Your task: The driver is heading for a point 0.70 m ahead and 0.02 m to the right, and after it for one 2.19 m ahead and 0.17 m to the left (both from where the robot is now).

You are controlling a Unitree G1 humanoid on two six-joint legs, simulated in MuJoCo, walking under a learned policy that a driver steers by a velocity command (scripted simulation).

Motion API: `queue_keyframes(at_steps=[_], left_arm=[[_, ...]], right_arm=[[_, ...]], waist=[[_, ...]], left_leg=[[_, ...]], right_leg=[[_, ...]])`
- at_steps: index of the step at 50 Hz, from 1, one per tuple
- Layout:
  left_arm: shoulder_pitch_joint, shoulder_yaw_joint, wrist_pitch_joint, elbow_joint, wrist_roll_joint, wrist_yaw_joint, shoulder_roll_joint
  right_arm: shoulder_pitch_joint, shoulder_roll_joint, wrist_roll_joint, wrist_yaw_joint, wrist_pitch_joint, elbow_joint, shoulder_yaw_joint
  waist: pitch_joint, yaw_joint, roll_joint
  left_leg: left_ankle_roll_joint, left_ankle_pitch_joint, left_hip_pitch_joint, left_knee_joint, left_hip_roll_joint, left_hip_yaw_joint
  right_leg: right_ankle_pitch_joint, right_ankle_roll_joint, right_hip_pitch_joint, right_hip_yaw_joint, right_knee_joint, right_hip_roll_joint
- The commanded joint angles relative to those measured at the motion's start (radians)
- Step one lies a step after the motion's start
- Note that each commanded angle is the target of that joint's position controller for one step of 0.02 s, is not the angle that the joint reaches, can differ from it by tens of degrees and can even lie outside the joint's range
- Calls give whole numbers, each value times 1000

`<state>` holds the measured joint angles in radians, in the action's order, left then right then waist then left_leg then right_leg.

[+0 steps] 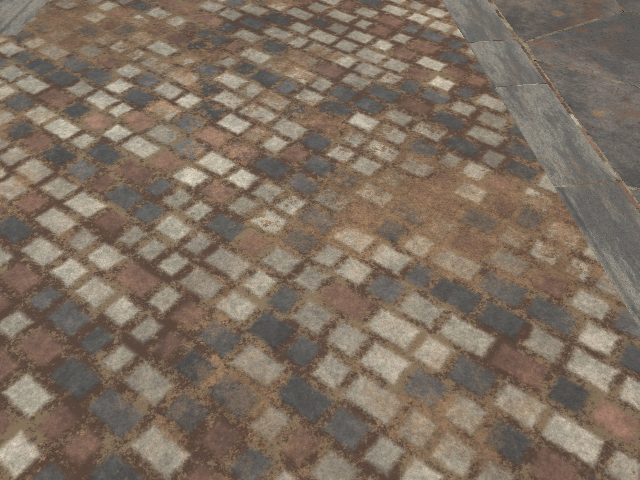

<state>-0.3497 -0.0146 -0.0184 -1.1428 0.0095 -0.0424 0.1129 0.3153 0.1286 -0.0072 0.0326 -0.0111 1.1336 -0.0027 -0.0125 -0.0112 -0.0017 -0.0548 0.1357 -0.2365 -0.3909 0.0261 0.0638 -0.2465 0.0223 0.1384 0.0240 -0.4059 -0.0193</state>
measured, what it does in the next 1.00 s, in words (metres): walks ahead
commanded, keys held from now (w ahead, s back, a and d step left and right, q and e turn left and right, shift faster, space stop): no key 0.38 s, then w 0.62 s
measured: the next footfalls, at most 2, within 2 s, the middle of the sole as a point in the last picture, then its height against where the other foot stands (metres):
right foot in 1.20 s outside the picture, level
left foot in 1.70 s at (279, 386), level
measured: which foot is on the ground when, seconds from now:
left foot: down 0.00-1.00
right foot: down 0.00-0.74, up 0.76-1.00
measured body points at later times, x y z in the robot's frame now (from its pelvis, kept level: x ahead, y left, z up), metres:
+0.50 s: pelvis +0.02 +0.00 +0.00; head +0.02 +0.00 +0.45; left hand -0.03 +0.20 -0.17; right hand -0.01 -0.21 -0.16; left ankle +0.05 +0.08 -0.74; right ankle -0.02 -0.10 -0.74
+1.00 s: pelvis +0.21 +0.05 +0.00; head +0.22 +0.06 +0.45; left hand +0.31 +0.28 -0.15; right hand +0.11 -0.17 -0.14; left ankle +0.11 +0.11 -0.74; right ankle +0.29 -0.08 -0.68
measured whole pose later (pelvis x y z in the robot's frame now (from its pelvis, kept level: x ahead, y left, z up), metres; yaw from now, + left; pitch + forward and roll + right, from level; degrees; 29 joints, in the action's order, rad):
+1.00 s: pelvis +0.21 +0.05 +0.00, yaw +0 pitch +1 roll +0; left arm -0.15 0.06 -0.05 -0.98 0.03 0.03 0.20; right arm 0.51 0.13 -0.02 0.01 -0.10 1.11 0.02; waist -0.01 -0.03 -0.03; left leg -0.08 0.28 0.03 -0.23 0.06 0.07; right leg -0.16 0.06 0.61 0.06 -0.95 0.06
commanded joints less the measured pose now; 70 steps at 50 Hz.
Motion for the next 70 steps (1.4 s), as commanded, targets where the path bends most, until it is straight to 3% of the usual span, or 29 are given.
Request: queue_keyframes(at_steps=[1,19,20,23,26,28,31,33,35,36,37,38,39,40,41,43,47,51,54,57,59,60,61,62,63,64,66,68,70], left_arm=[[-84,8,-3,2,0,-3,63],[-101,6,-4,-10,0,-6,52],[-114,6,-3,-14,1,-5,50],[-123,24,6,3,9,0,84],[-172,34,0,15,7,6,96],[-223,61,-9,-2,8,4,157],[-202,75,-26,7,16,7,168],[-160,76,-38,19,11,9,159],[-95,80,-44,38,2,12,165],[-77,77,-52,48,4,16,156],[-43,63,-64,75,7,25,113],[-65,55,-72,115,6,36,69],[2,71,-66,128,36,44,136],[44,68,-70,142,34,55,111],[45,64,-75,139,23,63,92],[30,70,-63,133,28,72,95],[123,75,-36,172,25,76,95],[336,57,-34,256,13,80,76],[394,55,-33,284,5,77,93],[279,76,-43,261,7,59,140],[-1,104,-57,169,15,43,184],[-149,127,-61,140,41,35,260],[-157,141,-57,148,51,43,326],[-59,135,-47,157,10,51,284],[55,116,-50,176,-1,53,224],[97,101,-61,177,3,57,170],[77,80,-77,145,5,47,111],[20,76,-92,121,5,40,120],[-18,79,-98,112,4,39,155]], right_arm=[[66,67,0,3,-4,-4,9],[77,50,0,7,-4,20,7],[83,49,-1,7,-3,23,7],[79,84,-4,1,8,6,26],[27,54,-8,-13,-2,-40,25],[-46,27,-25,-27,-22,-85,21],[-87,76,-25,-44,-49,-137,40],[-77,70,-13,-51,-64,-150,45],[55,51,-2,-53,-72,-110,51],[178,72,-2,-46,-74,-66,66],[323,148,-16,-32,-81,-38,89],[445,251,-13,-27,-70,-8,113],[353,183,-15,-23,-56,-22,94],[236,162,-19,-27,-59,-63,84],[167,152,-19,-30,-66,-85,79],[138,113,-11,-25,-83,-90,59],[236,108,-7,-18,-98,-46,43],[245,106,-8,-17,-102,-45,31],[261,129,-7,-12,-107,-34,33],[225,161,-11,-7,-111,-34,42],[197,180,-10,-6,-100,-38,49],[213,143,-4,-13,-97,-60,40],[345,23,28,-29,-91,-71,25],[236,128,7,-29,-86,-85,50],[122,143,-1,-32,-89,-128,56],[80,131,-6,-34,-93,-137,56],[114,89,-29,-40,-70,-125,55],[111,68,-33,-48,-50,-130,54],[36,78,-34,-54,-36,-159,57]], waist=[[-73,0,-1],[-80,1,-1],[-62,3,1],[-112,9,-9],[-190,42,-60],[-192,71,-165],[-194,56,-123],[-193,25,-109],[-162,-50,-81],[-114,-99,-34],[-55,-163,148],[-4,-163,367],[-86,-108,172],[-135,-64,66],[-136,-31,23],[-112,8,28],[-98,10,67],[-141,-17,86],[-141,-20,103],[-63,51,105],[78,168,82],[181,205,-2],[289,117,-213],[222,109,-64],[64,74,-41],[1,48,15],[-24,-13,2],[-32,-30,-13],[-57,-30,-26]], left_leg=[[-2,51,39,79,-116,-144],[-2,9,52,69,-117,-141],[-3,79,58,72,-109,-139],[-39,446,-31,30,-66,-130],[-48,471,-182,-72,-44,-119],[-23,256,-306,-262,-3,5],[-28,281,-364,-361,-64,-28],[-29,262,-272,-269,-57,-10],[-27,158,26,-105,6,51],[-30,147,246,-66,18,26],[-62,308,408,84,-170,-236],[-170,482,495,241,-393,-664],[-185,511,381,244,-404,-676],[-172,446,291,240,-376,-579],[-152,324,237,255,-333,-478],[-121,125,211,269,-267,-331],[-117,-286,258,235,-227,-182],[-111,-408,193,252,-189,-103],[-109,-517,214,246,-210,-85],[-94,-859,299,68,-229,-54],[-75,-821,244,-284,-198,-26],[-69,-473,56,-583,-149,2],[-36,383,-291,-988,51,-5],[-59,314,-388,-1039,7,-125],[-63,205,-422,-986,-48,-117],[-63,146,-379,-923,-80,-115],[-44,128,-268,-830,-115,-114],[-25,126,-254,-773,-120,-94],[-8,78,-317,-708,-136,-72]], right_leg=[[11,36,110,-108,101,105],[46,36,86,-104,98,105],[-22,38,79,-101,104,96],[-377,80,137,-110,77,65],[-510,136,116,-242,140,136],[-533,206,-14,-429,269,284],[-414,235,-40,-447,284,336],[-294,203,-9,-351,247,289],[-182,163,146,-225,148,210],[-76,137,259,-159,29,160],[-40,92,379,-25,-278,58],[-263,60,577,68,-577,-48],[-250,78,626,-14,-736,24],[-142,88,635,-41,-766,67],[-57,83,596,-48,-744,92],[10,62,542,-29,-688,109],[69,34,593,35,-621,86],[176,28,526,92,-354,52],[208,60,418,119,-218,23],[145,120,256,123,-180,-32],[144,160,-48,101,-90,-43],[-27,203,-268,-124,-68,160],[-116,369,-488,-676,62,454],[-277,342,-386,-728,170,400],[-265,299,-226,-556,200,373],[-125,268,-102,-451,231,333],[64,216,33,-286,252,257],[183,210,58,-216,261,233],[208,206,57,-165,286,218]])
Keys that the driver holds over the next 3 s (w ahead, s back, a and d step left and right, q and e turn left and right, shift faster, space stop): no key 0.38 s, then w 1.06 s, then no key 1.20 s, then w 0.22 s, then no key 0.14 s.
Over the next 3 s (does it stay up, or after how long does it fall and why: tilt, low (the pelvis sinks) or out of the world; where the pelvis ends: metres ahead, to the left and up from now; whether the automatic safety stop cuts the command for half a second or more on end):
stays up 0.77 0.05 -0.01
